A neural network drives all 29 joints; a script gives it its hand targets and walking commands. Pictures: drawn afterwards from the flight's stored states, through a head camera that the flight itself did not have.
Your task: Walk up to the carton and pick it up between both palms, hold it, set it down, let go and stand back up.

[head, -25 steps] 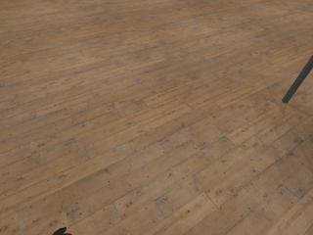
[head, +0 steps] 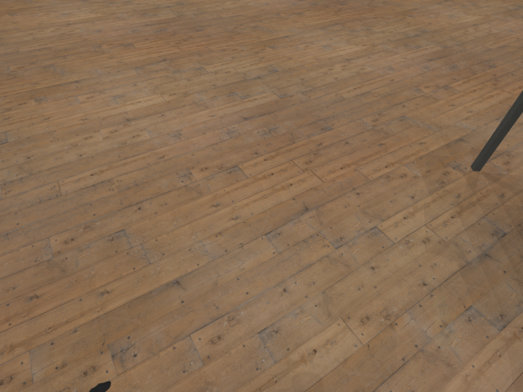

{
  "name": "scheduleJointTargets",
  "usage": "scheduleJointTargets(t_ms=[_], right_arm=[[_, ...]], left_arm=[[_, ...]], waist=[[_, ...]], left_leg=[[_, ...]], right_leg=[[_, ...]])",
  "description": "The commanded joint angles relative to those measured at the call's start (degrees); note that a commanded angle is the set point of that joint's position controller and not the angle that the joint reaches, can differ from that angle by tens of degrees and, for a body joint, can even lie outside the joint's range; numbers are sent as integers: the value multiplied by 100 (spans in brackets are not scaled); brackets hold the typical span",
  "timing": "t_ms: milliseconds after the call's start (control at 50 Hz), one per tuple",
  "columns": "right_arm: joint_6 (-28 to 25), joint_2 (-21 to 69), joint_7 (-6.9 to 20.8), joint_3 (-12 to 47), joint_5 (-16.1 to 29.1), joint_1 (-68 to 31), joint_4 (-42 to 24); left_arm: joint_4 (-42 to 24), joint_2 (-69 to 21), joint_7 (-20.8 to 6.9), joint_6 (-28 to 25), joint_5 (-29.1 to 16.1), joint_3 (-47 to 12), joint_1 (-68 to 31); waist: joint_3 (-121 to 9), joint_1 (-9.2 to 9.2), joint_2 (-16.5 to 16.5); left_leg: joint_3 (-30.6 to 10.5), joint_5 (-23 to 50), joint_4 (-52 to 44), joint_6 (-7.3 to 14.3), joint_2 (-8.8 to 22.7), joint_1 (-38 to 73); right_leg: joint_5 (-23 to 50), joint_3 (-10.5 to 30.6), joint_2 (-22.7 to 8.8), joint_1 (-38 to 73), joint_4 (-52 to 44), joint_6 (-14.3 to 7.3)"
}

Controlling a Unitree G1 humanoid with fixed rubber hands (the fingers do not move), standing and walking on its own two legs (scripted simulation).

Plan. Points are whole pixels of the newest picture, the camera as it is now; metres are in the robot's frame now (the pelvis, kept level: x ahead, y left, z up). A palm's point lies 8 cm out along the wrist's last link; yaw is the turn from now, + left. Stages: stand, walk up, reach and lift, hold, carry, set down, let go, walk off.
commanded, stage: stand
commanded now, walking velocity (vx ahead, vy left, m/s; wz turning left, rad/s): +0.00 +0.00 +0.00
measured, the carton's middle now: out of the picture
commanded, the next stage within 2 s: walk up in 0.92 s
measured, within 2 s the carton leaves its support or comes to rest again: neither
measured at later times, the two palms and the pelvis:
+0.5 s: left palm out of the picture +0.11 +0.27 -0.11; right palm out of the picture +0.10 -0.27 -0.11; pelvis +0.01 +0.00 +0.00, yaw +0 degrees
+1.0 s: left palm out of the picture +0.10 +0.27 -0.11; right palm out of the picture +0.09 -0.27 -0.11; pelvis +0.00 +0.00 +0.00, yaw +0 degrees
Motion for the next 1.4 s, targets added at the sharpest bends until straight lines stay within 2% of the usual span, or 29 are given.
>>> scheduleJointTargets(t_ms=[0, 40, 100, 140, 180, 220, 240, 280, 400, 600, 620, 680, 720, 800, 820, 880, 1000, 1020, 1040, 1080, 1100, 1120, 1140, 1160, 1180, 1200, 1260, 1340, 1380], right_arm=[[-217, -1574, -39, -347, 6, -677, -37], [-252, -1400, 4, -273, 60, -612, 13], [-219, -1294, -25, -252, 65, -489, 128], [-243, -1571, -43, -321, 42, -484, 74], [-224, -1587, -33, -361, 47, -478, 93], [-266, -1275, -31, -274, 96, -375, 23], [-283, -1581, -1, -364, -9, -514, 65], [-262, -1224, -24, -228, 40, -181, 137], [-247, -1519, -35, -317, 36, -393, 143], [-282, -1295, -34, -284, 48, -475, 73], [-275, -1473, -45, -313, 3, -398, 152], [-262, -1451, -41, -347, 31, -322, 142], [-240, -1391, -61, -334, 20, -491, 43], [-223, -1301, -13, -247, 56, -435, 91], [-237, -1527, 6, -335, 26, -779, 44], [-225, -1555, 14, -345, 7, -271, 104], [-174, -1345, 4, -296, 12, -564, 81], [-147, -1313, 1, -324, 2, -509, 84], [-185, -1305, -26, -304, 15, -783, 25], [-133, -1308, 38, -285, -7, -481, 146], [-296, -2355, 103, -737, -229, -129, -255], [-348, -2533, 89, -878, -237, 176, -153], [-397, -2622, 68, -983, -217, 313, -152], [-444, -2706, 13, -1008, -217, 264, -247], [-460, -2579, 5, -994, -226, 117, -330], [-470, -2718, 0, -983, -251, -140, -416], [-503, -2525, 11, -996, -165, -402, -526], [-542, -2547, 175, -1004, -207, -664, -517], [-473, -2445, 220, -963, -124, -751, -415]], left_arm=[[-101, 1257, 28, -132, 61, 315, -631], [-43, 1273, 41, -142, 70, 274, -430], [98, 1391, 38, -191, 40, 293, -199], [-48, 1234, 74, -162, 72, 252, -455], [-24, 1464, 69, -184, 69, 318, -544], [-52, 1398, 61, -196, 62, 342, -591], [34, 1357, 87, -148, 38, 300, -299], [1, 1375, 70, -152, 75, 296, -555], [14, 1289, 78, -104, 51, 271, -332], [-42, 1387, 61, -169, 97, 356, -639], [-35, 1331, 50, -162, 77, 334, -559], [107, 1370, 50, -132, 41, 334, -275], [-10, 1393, 101, -122, 105, 275, -364], [-48, 1289, 79, -135, 90, 324, -507], [26, 1409, 75, -128, 73, 308, -489], [63, 1355, 86, -177, 103, 262, -252], [53, 1388, 73, -208, 129, 321, -155], [7, 1339, 52, -217, 70, 304, -416], [-27, 1224, 56, -190, 165, 293, -561], [63, 1214, 36, -148, 92, 230, -231], [-637, 1827, -305, 121, 275, 730, -163], [-691, 1761, -475, 195, 258, 728, -396], [-996, 1550, -530, 207, 284, 673, -579], [-945, 1516, -575, 214, 316, 672, -675], [-990, 1689, -616, 245, 328, 755, -748], [-915, 1702, -695, 283, 307, 788, -582], [-755, 2081, -812, 283, 292, 898, -601], [-758, 1634, -862, 243, 166, 828, -265], [-540, 1610, -802, 219, 149, 792, -55]], waist=[[-171, 57, 320], [-176, 88, 29], [-238, 74, 499], [-467, 41, -18], [-278, 55, -59], [-756, -132, -19], [-372, -2, 511], [-312, -150, 64], [-423, 26, 411], [-667, 37, -141], [-533, 9, 240], [-601, 8, 407], [-566, -18, 50], [-273, -120, 85], [-353, 33, 190], [-271, -26, -111], [-198, 78, 307], [-259, -139, 217], [12, 65, -114], [-288, 89, -4], [-457, -175, -30], [-463, -265, 275], [-466, -422, 1241], [-437, -355, 1019], [-313, -346, 539], [-200, -159, 915], [165, -169, 174], [-189, 11, 1216], [-750, 222, 676]], left_leg=[[-752, -103, -1616, 233, 657, 176], [-911, 28, -1739, 257, 719, 285], [-674, 538, -1540, 248, 604, 436], [-752, 577, -1549, 222, 700, 440], [-708, 897, -1477, 225, 703, 383], [-647, 1260, -1351, 202, 671, 808], [-612, 1346, -1248, 229, 624, 623], [-647, 1016, -1379, 165, 670, 503], [-900, 778, -1660, 266, 795, 491], [-555, 1066, -1451, 229, 650, 577], [-558, 1385, -1372, 284, 674, 637], [-702, 1140, -1479, 256, 719, 728], [-861, 1069, -1516, 309, 802, 682], [-679, 329, -1529, 293, 669, 417], [-709, 190, -1539, 260, 674, 414], [-736, 61, -1565, 241, 628, 387], [-823, -504, -1718, 313, 650, 239], [-858, -320, -1619, 315, 678, 255], [-766, -443, -1553, 284, 654, 123], [-769, -430, -1676, 252, 560, 250], [-623, -1943, -948, 463, 742, 1415], [-948, -2374, -1265, 653, 1236, 2180], [-1757, -2813, -2169, 972, 2141, 2619], [-2121, -2445, -2662, 1322, 2760, 2260], [-1950, -2131, -2723, 1276, 2868, 1835], [-1885, -2157, -2886, 1311, 2907, 1457], [-1583, -2442, -2822, 1319, 2823, 1060], [-170, -1314, -2050, 944, 2332, 1454], [493, -817, -1130, 690, 1954, 1538]], right_leg=[[199, 643, -548, 379, -1255, -324], [330, 515, -497, 443, -1219, -237], [511, 790, -657, 415, -1260, -323], [712, 568, -615, 649, -1096, -286], [758, 561, -531, 488, -1102, -234], [929, 625, -635, 628, -1139, -269], [990, 633, -542, 516, -1091, -276], [798, 635, -585, 620, -1185, -278], [632, 540, -564, 665, -1161, -275], [980, 581, -647, 795, -1078, -255], [1049, 591, -640, 542, -1025, -308], [822, 550, -546, 646, -1115, -276], [834, 483, -558, 684, -1181, -278], [447, 644, -573, 378, -1272, -275], [436, 554, -550, 444, -1280, -265], [109, 705, -665, 416, -1372, -296], [-446, 753, -587, 283, -1445, -302], [-297, 718, -564, 225, -1444, -302], [-365, 704, -603, 200, -1519, -284], [-536, 779, -594, 387, -1477, -263], [-1807, 1625, -311, -1259, -1284, -709], [-1944, 1144, -280, -2304, -876, -583], [-1024, 326, 21, -2869, 249, -354], [-615, 137, -351, -2688, 1422, -179], [-788, 185, -544, -2552, 1675, -63], [-835, 151, -617, -2331, 1951, 23], [-810, 143, -877, -2237, 2043, 60], [-971, -271, -840, -1467, 885, -71], [-1107, -704, -493, -397, -254, -249]])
